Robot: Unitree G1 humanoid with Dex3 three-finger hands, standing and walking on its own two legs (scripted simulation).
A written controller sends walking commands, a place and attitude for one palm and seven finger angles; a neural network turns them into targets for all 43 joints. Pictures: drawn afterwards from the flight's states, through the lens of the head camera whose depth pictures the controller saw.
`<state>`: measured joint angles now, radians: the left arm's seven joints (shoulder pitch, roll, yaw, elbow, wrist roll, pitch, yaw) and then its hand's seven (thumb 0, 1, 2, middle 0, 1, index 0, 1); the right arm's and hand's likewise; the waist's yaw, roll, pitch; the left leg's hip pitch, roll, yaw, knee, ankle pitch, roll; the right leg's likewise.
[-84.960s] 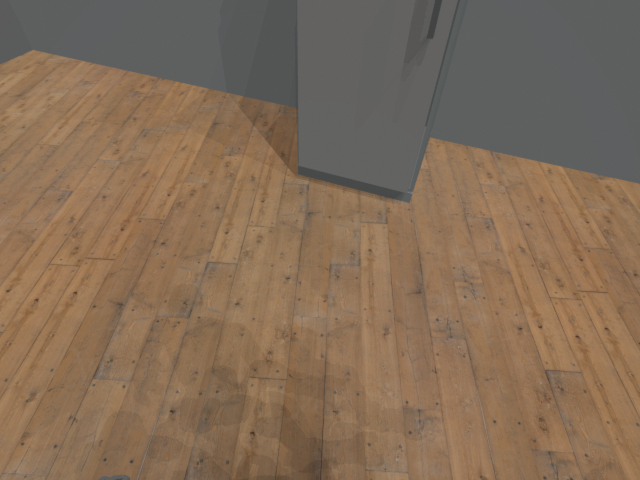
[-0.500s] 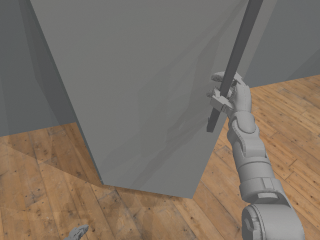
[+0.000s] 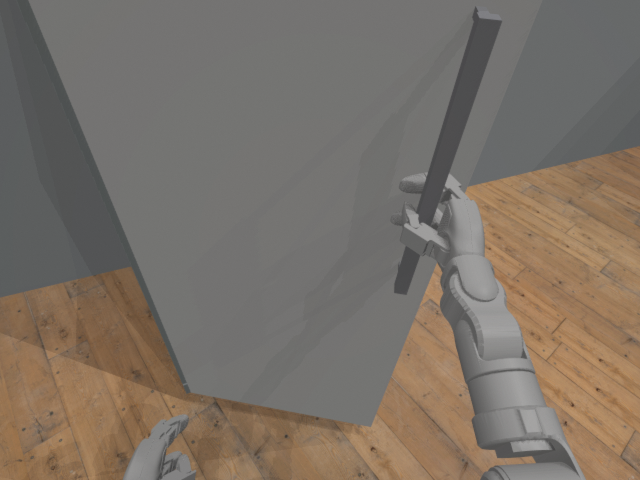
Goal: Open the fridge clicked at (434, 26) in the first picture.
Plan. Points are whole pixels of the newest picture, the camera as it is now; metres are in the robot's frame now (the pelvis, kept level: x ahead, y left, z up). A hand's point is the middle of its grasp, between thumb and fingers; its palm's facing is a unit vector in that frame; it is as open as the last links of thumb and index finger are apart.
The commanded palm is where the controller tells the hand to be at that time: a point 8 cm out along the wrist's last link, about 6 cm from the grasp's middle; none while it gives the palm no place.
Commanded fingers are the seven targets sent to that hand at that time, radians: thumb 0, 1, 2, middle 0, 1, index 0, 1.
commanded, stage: move the hooked fingers beside the handle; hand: right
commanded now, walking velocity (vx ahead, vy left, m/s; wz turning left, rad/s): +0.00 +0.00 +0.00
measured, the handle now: (431, 182) +0.43 -0.10 +0.20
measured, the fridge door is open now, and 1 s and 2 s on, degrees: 32 29 29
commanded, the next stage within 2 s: none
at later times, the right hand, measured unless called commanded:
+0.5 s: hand (429, 225) +0.38 -0.10 +0.17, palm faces +0.00 +1.00 +0.01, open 9.4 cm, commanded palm +0.36 -0.17 +0.16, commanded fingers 0.00 0.39 -0.35 0.31 1.22 0.31 1.22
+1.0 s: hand (459, 223) +0.40 -0.14 +0.16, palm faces +0.01 +1.00 +0.01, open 13.9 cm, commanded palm +0.37 -0.20 +0.16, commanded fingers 0.00 0.50 -0.30 0.30 1.20 0.30 1.20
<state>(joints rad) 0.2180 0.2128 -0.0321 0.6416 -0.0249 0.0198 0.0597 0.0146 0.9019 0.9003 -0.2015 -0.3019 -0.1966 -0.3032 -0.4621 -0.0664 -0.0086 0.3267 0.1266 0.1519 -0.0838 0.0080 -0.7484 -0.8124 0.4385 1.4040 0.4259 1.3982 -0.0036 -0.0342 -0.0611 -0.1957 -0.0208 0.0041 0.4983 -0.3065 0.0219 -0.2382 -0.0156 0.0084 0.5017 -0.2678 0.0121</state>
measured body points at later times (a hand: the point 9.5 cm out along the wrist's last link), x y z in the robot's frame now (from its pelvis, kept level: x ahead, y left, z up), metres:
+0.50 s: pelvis -0.02 +0.00 +0.00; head -0.04 +0.01 +0.45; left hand +0.11 +0.24 -0.11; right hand +0.37 -0.16 +0.17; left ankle -0.03 +0.10 -0.74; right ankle +0.00 -0.13 -0.74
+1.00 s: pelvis -0.02 -0.02 +0.00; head -0.02 -0.02 +0.45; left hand +0.11 +0.22 -0.11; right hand +0.39 -0.20 +0.16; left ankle -0.03 +0.10 -0.74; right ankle +0.00 -0.13 -0.74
